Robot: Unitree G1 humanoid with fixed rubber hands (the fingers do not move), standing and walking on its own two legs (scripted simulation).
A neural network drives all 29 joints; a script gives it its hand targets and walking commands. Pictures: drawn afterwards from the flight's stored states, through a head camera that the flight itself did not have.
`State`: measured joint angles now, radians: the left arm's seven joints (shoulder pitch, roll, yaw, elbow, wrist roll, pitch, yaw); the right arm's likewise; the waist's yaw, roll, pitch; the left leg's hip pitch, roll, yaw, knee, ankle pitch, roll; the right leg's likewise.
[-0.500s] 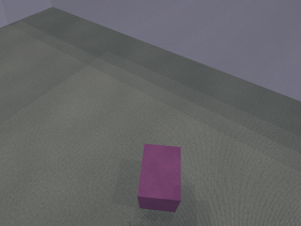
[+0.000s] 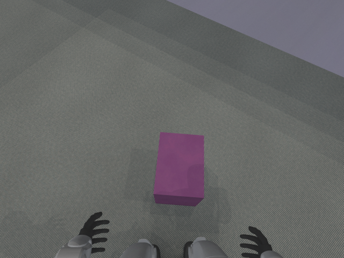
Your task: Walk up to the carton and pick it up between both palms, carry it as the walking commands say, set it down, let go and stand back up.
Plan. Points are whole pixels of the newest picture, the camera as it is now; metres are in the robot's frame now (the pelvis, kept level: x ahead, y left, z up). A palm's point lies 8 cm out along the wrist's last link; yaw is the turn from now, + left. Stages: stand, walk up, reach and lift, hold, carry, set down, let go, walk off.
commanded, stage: reach and lift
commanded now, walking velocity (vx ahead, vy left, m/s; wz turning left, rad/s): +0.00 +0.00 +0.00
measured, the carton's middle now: (178, 171) +0.46 -0.06 -0.61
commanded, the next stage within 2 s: none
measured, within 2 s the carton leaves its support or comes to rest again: neither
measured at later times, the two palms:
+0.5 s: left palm (106, 193) +0.27 +0.18 -0.14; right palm (263, 204) +0.23 -0.25 -0.14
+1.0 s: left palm (121, 144) +0.43 +0.15 -0.17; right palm (250, 156) +0.38 -0.25 -0.17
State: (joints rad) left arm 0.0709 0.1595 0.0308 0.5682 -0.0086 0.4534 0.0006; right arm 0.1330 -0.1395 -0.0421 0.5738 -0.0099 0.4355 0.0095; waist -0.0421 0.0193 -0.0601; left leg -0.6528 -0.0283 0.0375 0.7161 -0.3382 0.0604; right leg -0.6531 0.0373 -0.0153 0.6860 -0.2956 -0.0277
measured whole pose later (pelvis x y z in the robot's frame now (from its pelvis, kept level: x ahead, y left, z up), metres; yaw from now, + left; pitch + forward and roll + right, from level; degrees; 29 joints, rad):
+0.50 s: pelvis -0.10 -0.03 -0.07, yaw +1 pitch +14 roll +0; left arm -0.61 0.24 0.11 0.65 -0.04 0.49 0.02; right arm -0.51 -0.22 -0.14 0.61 0.08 0.46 -0.01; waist -0.03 -0.02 0.15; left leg -0.97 -0.02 0.04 1.08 -0.36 0.04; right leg -0.98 0.05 0.00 1.08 -0.35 -0.03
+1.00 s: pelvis -0.07 -0.02 -0.09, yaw +1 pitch +33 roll +0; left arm -1.06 0.30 0.17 0.94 -0.09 0.23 0.01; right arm -0.93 -0.26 -0.24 0.80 0.09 0.22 -0.08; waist -0.06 0.02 0.07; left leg -1.31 -0.03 0.04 1.13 -0.39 0.05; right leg -1.32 0.04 0.00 1.12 -0.37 -0.02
